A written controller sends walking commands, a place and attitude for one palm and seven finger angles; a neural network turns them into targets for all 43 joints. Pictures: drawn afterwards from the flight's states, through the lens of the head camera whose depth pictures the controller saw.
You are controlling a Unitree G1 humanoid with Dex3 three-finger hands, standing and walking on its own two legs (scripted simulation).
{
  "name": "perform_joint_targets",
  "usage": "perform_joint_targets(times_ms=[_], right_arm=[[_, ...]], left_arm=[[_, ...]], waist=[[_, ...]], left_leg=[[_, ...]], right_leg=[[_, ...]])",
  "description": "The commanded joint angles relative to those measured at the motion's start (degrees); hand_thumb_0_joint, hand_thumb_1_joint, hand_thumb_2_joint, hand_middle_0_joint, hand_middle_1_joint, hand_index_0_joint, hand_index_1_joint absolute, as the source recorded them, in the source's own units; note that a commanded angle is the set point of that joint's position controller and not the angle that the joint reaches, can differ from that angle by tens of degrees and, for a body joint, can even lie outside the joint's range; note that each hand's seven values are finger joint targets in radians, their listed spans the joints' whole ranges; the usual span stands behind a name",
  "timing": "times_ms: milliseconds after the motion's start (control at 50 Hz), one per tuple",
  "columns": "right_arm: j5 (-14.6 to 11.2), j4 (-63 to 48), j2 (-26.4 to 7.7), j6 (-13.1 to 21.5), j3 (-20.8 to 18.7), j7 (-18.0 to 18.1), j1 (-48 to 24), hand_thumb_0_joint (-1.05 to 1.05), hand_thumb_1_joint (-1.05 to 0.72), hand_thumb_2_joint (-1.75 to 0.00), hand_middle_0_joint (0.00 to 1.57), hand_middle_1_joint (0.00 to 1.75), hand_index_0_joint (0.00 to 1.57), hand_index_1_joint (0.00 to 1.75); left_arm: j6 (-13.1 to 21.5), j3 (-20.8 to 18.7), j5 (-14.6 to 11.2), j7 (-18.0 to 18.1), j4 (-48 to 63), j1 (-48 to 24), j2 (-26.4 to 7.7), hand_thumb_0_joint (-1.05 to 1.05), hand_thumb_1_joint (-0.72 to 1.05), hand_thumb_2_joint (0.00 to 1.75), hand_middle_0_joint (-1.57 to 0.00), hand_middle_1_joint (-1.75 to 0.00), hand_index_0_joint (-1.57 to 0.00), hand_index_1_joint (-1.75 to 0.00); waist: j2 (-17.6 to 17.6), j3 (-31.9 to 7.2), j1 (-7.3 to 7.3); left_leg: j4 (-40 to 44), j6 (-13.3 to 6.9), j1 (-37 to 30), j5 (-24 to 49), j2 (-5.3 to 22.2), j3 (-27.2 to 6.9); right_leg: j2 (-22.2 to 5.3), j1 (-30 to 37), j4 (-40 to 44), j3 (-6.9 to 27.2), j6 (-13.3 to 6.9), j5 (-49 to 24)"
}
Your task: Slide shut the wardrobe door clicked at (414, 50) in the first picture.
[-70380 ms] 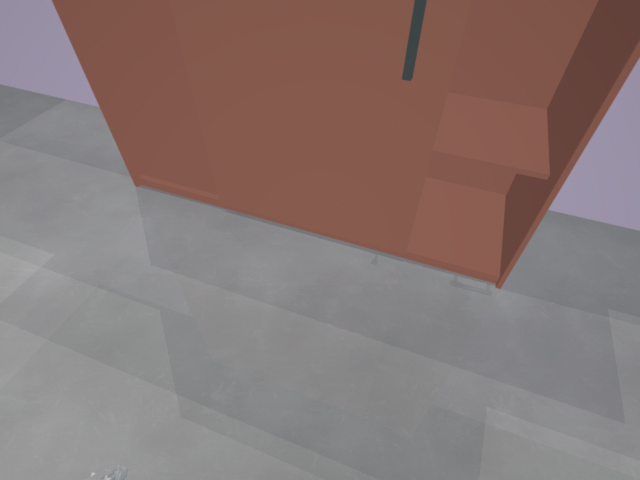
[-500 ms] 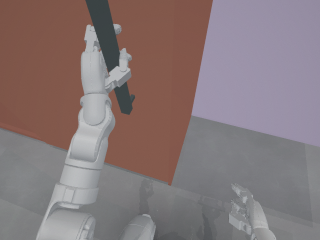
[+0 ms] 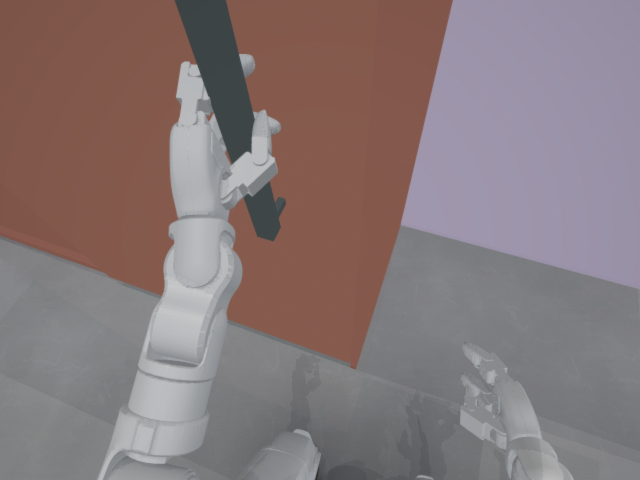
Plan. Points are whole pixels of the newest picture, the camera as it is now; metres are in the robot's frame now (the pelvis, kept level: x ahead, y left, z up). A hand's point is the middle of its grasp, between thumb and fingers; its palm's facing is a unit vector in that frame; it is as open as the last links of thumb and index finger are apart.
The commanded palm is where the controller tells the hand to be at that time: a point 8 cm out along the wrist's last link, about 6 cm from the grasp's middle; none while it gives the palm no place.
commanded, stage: step sideways, sliding the door along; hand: left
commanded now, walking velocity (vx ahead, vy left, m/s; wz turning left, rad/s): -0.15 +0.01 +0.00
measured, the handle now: (251, 127) +0.40 +0.18 +0.19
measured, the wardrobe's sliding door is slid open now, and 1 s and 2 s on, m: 0.00 0.00 0.00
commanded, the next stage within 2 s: none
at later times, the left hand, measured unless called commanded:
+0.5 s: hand (263, 161) +0.35 +0.15 +0.20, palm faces +0.22 -0.97 -0.04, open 7.2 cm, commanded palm +0.32 +0.10 +0.20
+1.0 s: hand (268, 160) +0.35 +0.14 +0.20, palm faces +0.29 -0.96 -0.02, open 7.2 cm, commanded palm +0.31 +0.06 +0.21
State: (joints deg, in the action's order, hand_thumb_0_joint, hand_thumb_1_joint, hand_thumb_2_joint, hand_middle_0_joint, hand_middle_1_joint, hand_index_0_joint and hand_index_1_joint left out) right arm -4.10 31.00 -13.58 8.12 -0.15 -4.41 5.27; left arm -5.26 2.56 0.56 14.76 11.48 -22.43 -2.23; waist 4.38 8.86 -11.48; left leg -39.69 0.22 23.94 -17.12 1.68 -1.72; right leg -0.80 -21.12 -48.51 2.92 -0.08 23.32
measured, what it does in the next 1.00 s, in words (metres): steps on the spot: right foot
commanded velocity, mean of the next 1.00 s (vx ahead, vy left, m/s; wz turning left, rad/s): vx -0.21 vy -0.12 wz -0.02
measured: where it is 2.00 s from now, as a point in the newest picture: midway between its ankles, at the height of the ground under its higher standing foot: outside the picture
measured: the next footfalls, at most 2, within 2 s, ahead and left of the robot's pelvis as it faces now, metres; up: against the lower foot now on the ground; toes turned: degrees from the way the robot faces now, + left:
right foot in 0.60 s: -0.01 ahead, -0.16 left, +0.00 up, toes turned -1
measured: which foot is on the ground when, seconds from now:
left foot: down 0.00-1.00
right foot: down 0.00-0.24, up 0.26-0.58, down 0.60-1.00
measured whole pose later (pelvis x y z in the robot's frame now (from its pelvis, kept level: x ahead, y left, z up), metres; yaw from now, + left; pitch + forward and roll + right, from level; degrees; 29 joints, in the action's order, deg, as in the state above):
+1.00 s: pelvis -0.02 -0.02 +0.00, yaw -2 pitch +0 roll -1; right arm -3.0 34.2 -13.2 7.0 -0.2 -1.1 9.9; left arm -4.2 -1.9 -2.9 14.6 0.4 -25.4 -7.5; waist 1.7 5.2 -8.9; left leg -38.9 1.8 23.1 -15.6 4.4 1.0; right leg -0.1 -16.9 -40.2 1.2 -0.3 20.3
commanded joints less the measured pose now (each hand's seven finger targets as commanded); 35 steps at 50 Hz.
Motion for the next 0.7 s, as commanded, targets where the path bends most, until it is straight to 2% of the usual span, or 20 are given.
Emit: perform_joint_targets(times_ms=[0,40,100,120,140,180,200,220,240,260,300,360,400,460,520,580,600,620,640,680], right_arm=[[-0.12,-9.48,-4.79,3.71,-1.35,-0.64,-4.34,0.0,-0.9,-0.9,0.2,0.3,0.2,0.3],[-0.03,-9.54,-4.13,3.37,-0.8,-0.45,-4.54,0.0,-0.9,-0.9,0.2,0.3,0.2,0.3],[-0.3,-9.13,-5.01,2.97,-1.39,0.11,-4.05,0.0,-0.9,-0.9,0.2,0.3,0.2,0.3],[-0.42,-9.31,-4.99,2.91,-1.52,0.2,-4.22,0.0,-0.9,-0.9,0.2,0.3,0.2,0.3],[-0.38,-9.44,-4.87,2.85,-1.43,0.24,-4.35,0.0,-0.9,-0.9,0.2,0.3,0.2,0.3],[-0.23,-10.04,-4.83,2.97,-1.43,0.16,-4.35,0.0,-0.9,-0.9,0.2,0.3,0.2,0.3],[0.75,-6.7,-6.59,2.13,-3.11,1.67,-2.25,0.0,-0.9,-0.9,0.2,0.3,0.2,0.3],[1.59,-7.75,-6.37,0.82,-2.83,1.68,-1.76,0.0,-0.9,-0.9,0.2,0.3,0.2,0.3],[1.82,-8.05,-5.13,0.34,-1.7,1.26,-2.92,0.0,-0.9,-0.9,0.2,0.3,0.2,0.3],[1.78,-7.83,-4.96,0.11,-1.53,1.09,-3.17,0.0,-0.9,-0.9,0.2,0.3,0.2,0.3],[1.62,-7.76,-5.79,-0.18,-1.78,0.83,-3.04,0.0,-0.9,-0.9,0.2,0.3,0.2,0.3],[1.84,-8.27,-5.69,-0.87,-1.71,0.77,-3.84,0.0,-0.9,-0.9,0.2,0.3,0.2,0.3],[2.08,-8.93,-6.27,-0.9,-2.03,1.07,-4.42,0.0,-0.9,-0.9,0.2,0.3,0.2,0.3],[2.06,-9.09,-5.72,-1.12,-1.61,1.31,-4.45,0.0,-0.9,-0.9,0.2,0.3,0.2,0.3],[1.96,-8.97,-5.98,-1.0,-1.82,1.73,-4.41,0.0,-0.9,-0.9,0.2,0.3,0.2,0.3],[1.62,-8.53,-5.63,-0.62,-1.62,2.14,-4.05,0.0,-0.9,-0.9,0.2,0.3,0.2,0.3],[1.35,-7.6,-6.62,-0.67,-2.16,2.08,-2.71,0.0,-0.9,-0.9,0.2,0.3,0.2,0.3],[0.97,-8.03,-6.04,-0.61,-2.4,2.09,-2.93,0.0,-0.9,-0.9,0.2,0.3,0.2,0.3],[0.58,-7.9,-5.54,-0.46,-2.14,2.22,-2.77,0.0,-0.9,-0.9,0.2,0.3,0.2,0.3],[-0.11,-7.45,-4.76,-0.02,-2.35,3.18,-2.54,0.0,-0.9,-0.9,0.2,0.3,0.2,0.3]], left_arm=[[13.58,36.16,-1.73,-11.63,29.07,-25.79,16.63,0.0,0.9,0.9,-0.45,-1.4,-0.45,-1.4],[13.41,36.72,-1.51,-11.72,29.18,-23.94,17.38,0.0,0.9,0.9,-0.45,-1.4,-0.45,-1.4],[13.23,36.38,-0.91,-11.36,29.19,-21.7,17.34,0.0,0.9,0.9,-0.45,-1.4,-0.45,-1.4],[13.27,36.56,-1.15,-11.15,29.84,-20.37,17.94,0.0,0.9,0.9,-0.45,-1.4,-0.45,-1.4],[13.46,37.15,-1.28,-11.11,30.45,-19.52,18.58,0.0,0.9,0.9,-0.45,-1.4,-0.45,-1.4],[13.82,38.14,-1.44,-11.42,30.93,-18.39,19.22,0.0,0.9,0.9,-0.45,-1.4,-0.45,-1.4],[14.58,16.92,-1.25,-9.9,27.36,-18.4,-2.53,0.0,0.9,0.9,-0.45,-1.4,-0.45,-1.4],[13.91,19.46,-0.88,-10.72,25.08,-13.01,2.31,0.0,0.9,0.9,-0.45,-1.4,-0.45,-1.4],[14.08,21.91,-1.77,-11.41,28.43,-14.92,5.01,0.0,0.9,0.9,-0.45,-1.4,-0.45,-1.4],[14.46,21.7,-1.91,-11.65,27.93,-15.1,5.0,0.0,0.9,0.9,-0.45,-1.4,-0.45,-1.4],[14.62,19.61,-1.83,-11.64,27.53,-15.15,2.95,0.0,0.9,0.9,-0.45,-1.4,-0.45,-1.4],[14.33,18.89,-1.49,-11.64,26.08,-14.73,2.95,0.0,0.9,0.9,-0.45,-1.4,-0.45,-1.4],[14.33,18.14,-1.54,-11.63,26.83,-16.3,2.2,0.0,0.9,0.9,-0.45,-1.4,-0.45,-1.4],[13.97,19.18,-1.73,-11.56,24.71,-16.87,3.76,0.0,0.9,0.9,-0.45,-1.4,-0.45,-1.4],[13.97,19.4,-1.78,-11.42,23.46,-18.54,4.2,0.0,0.9,0.9,-0.45,-1.4,-0.45,-1.4],[14.32,21.07,-1.95,-11.24,23.02,-20.85,5.8,0.0,0.9,0.9,-0.45,-1.4,-0.45,-1.4],[14.04,20.1,-1.87,-11.05,22.05,-21.39,4.77,0.0,0.9,0.9,-0.45,-1.4,-0.45,-1.4],[13.84,19.49,-2.11,-10.77,21.86,-21.83,4.45,0.0,0.9,0.9,-0.45,-1.4,-0.45,-1.4],[13.6,19.47,-2.26,-10.5,21.36,-22.24,4.23,0.0,0.9,0.9,-0.45,-1.4,-0.45,-1.4],[12.88,18.32,-2.29,-9.85,19.34,-23.62,2.45,0.0,0.9,0.9,-0.45,-1.4,-0.45,-1.4]], waist=[[2.61,-35.55,13.04],[2.04,-34.55,13.29],[-5.35,-35.7,13.55],[-4.34,-36.71,13.58],[-2.62,-37.42,13.58],[0.79,-37.76,13.45],[0.23,-39.4,13.39],[2.23,-36.62,13.01],[4.0,-35.86,13.19],[5.2,-35.15,13.14],[2.66,-33.87,13.0],[4.48,-30.89,12.9],[6.16,-31.32,12.47],[6.04,-29.49,12.41],[5.49,-29.97,12.45],[5.37,-30.95,12.77],[5.22,-33.07,13.14],[5.44,-34.33,12.68],[3.85,-35.18,12.47],[-5.53,-35.84,12.57]], left_leg=[[1.47,-8.56,-29.82,49.92,13.95,-4.69],[0.45,-7.47,-26.72,47.9,13.15,-4.01],[-1.44,-5.67,-23.76,44.43,10.84,-2.86],[-1.57,-5.62,-23.76,45.82,11.2,-3.51],[-1.03,-5.77,-24.56,47.7,11.51,-4.04],[0.38,-7.0,-28.61,54.19,13.03,-5.72],[4.03,-6.39,-33.15,57.59,14.48,-5.5],[4.61,-7.15,-34.11,63.58,16.74,-6.95],[5.85,-8.1,-35.09,67.27,18.07,-7.7],[5.94,-8.18,-35.95,68.84,18.72,-6.96],[6.16,-7.65,-35.06,67.84,19.25,-6.7],[7.6,-6.92,-31.44,61.67,20.28,-4.89],[8.63,-6.65,-29.77,58.47,20.08,-5.02],[8.69,-6.45,-26.77,53.0,20.66,-4.79],[7.61,-5.87,-24.61,49.18,20.58,-4.79],[4.72,-4.72,-23.63,47.22,18.62,-3.69],[4.87,-4.07,-23.06,47.43,17.76,-4.2],[3.02,-4.28,-23.36,47.0,18.17,-4.04],[1.32,-3.78,-22.83,43.97,16.72,-3.15],[-1.93,-1.23,-17.35,28.19,11.23,-0.14]], right_leg=[[-0.4,-0.69,4.93,-0.21,-0.14,-6.98],[-1.38,2.34,8.33,0.1,0.26,-14.97],[-3.0,6.36,10.12,0.76,-0.13,-29.24],[-3.44,6.76,9.41,0.97,-0.13,-31.18],[-3.14,5.98,7.98,0.44,-0.04,-28.43],[-1.47,0.76,4.56,-0.63,0.43,-15.35],[-0.24,-0.7,1.35,-1.39,0.99,-8.13],[0.38,-4.93,-0.55,-1.44,0.9,-2.12],[0.56,-5.93,-0.05,-0.72,0.64,2.99],[0.61,-6.18,0.59,-0.47,0.32,3.86],[0.96,-4.82,1.97,-0.85,0.25,1.27],[1.01,-2.97,3.53,-1.35,0.39,-2.02],[0.78,-0.87,4.23,-1.29,0.22,-2.66],[0.66,1.09,6.82,-1.45,0.08,-5.31],[-0.11,3.88,10.16,-0.97,-0.13,-8.93],[-1.13,6.11,13.83,-0.7,-0.03,-17.36],[-1.4,7.81,11.97,0.18,-0.37,-19.88],[-2.78,8.29,13.03,1.75,-0.87,-22.28],[-4.36,9.73,14.67,2.76,-1.31,-27.59],[-9.32,14.34,16.58,5.24,-2.87,-46.66]])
